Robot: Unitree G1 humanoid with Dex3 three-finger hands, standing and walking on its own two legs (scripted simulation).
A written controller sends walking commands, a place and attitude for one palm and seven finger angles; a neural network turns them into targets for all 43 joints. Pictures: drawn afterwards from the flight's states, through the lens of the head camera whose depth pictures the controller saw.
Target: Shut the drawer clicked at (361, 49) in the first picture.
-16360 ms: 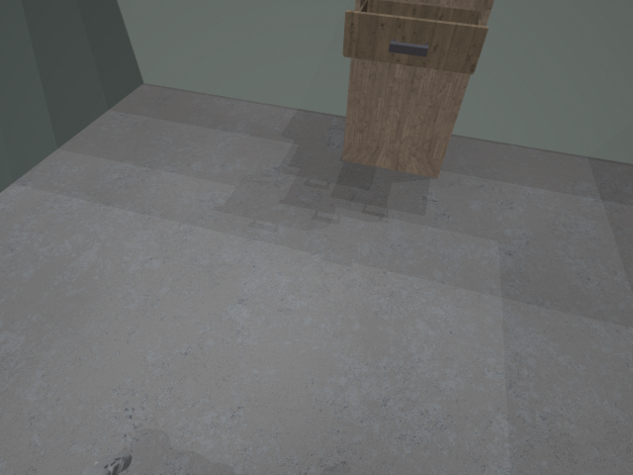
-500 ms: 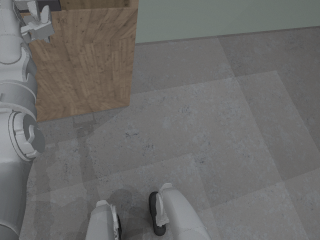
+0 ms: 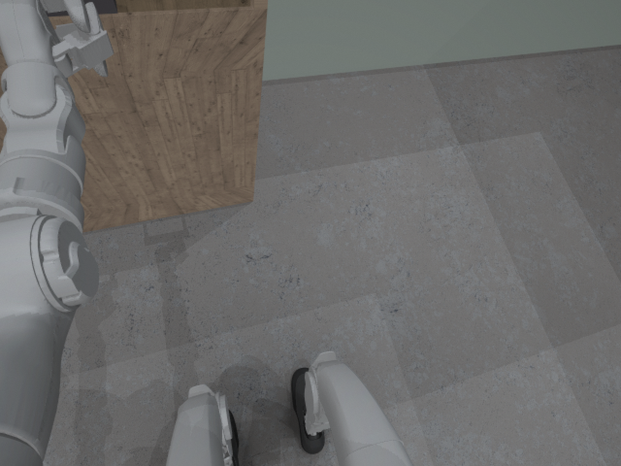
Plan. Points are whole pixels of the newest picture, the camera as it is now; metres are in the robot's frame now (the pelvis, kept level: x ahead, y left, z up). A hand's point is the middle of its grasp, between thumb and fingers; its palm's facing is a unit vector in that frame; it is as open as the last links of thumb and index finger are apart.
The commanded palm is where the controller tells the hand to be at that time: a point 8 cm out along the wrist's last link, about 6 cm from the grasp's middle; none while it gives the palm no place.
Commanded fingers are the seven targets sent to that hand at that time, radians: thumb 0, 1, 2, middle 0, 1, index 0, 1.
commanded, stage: pull the fist back off the drawer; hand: left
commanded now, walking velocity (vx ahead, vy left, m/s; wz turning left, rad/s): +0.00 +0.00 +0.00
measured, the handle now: out of the picture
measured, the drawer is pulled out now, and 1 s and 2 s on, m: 0.00 0.00 0.00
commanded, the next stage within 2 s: draw the hand back to the body in 0.24 s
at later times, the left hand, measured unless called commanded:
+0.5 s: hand (81, 45) +0.57 +0.15 +0.10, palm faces +0.11 -0.99 -0.05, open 3.3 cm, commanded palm +0.51 +0.19 +0.12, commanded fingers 0.00 0.90 0.90 -1.40 -1.60 -1.40 -1.60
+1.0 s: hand out of the picture +0.39 +0.19 +0.18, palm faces +0.14 -0.97 -0.22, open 3.3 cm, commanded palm +0.35 +0.24 +0.20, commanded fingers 0.00 0.90 0.90 -1.40 -1.60 -1.40 -1.60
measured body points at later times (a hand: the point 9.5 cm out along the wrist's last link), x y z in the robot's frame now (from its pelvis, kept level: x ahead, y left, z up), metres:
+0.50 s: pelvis +0.06 -0.01 +0.04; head +0.21 +0.00 +0.47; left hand +0.56 +0.20 +0.10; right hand +0.06 -0.26 -0.07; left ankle +0.03 +0.10 -0.63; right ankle +0.07 -0.12 -0.63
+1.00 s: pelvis +0.08 +0.00 +0.09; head +0.10 -0.01 +0.54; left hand +0.38 +0.24 +0.20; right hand +0.26 -0.23 +0.01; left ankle +0.02 +0.10 -0.63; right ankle +0.07 -0.12 -0.63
